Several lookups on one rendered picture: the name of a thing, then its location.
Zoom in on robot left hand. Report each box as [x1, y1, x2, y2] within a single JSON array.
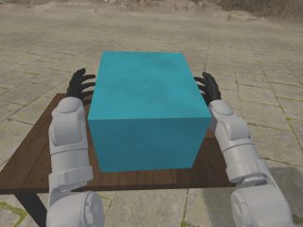
[[65, 68, 96, 106]]

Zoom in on left robot upper arm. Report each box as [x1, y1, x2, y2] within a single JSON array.
[[46, 190, 105, 227]]

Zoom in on left robot forearm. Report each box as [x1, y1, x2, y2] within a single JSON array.
[[45, 96, 94, 227]]

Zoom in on carton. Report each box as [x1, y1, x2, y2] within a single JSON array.
[[87, 51, 212, 173]]

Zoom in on robot right hand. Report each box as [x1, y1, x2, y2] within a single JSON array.
[[194, 72, 222, 107]]

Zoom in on right robot upper arm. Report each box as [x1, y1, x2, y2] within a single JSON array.
[[230, 184, 301, 227]]

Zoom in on table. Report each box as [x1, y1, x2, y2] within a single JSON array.
[[0, 93, 237, 227]]

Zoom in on right robot forearm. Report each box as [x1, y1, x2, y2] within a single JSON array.
[[207, 99, 294, 222]]

